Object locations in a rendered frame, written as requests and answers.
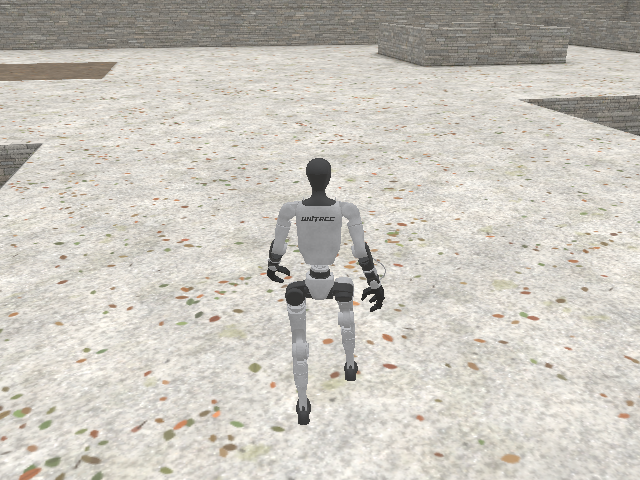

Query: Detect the robot right forearm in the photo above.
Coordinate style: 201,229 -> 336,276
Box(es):
358,242 -> 381,289

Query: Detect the left robot hand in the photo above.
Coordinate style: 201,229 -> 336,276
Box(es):
267,266 -> 290,283

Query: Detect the robot left upper arm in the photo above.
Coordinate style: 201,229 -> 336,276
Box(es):
271,201 -> 299,255

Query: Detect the robot right foot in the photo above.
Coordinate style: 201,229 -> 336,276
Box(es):
344,361 -> 358,381

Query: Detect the robot left forearm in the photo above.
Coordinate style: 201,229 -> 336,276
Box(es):
268,239 -> 283,271

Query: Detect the robot right shin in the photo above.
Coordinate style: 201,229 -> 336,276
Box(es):
341,311 -> 355,369

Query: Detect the robot right upper arm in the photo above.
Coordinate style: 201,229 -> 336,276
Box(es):
339,201 -> 368,259

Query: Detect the right robot hand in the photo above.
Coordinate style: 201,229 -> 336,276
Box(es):
361,285 -> 385,312

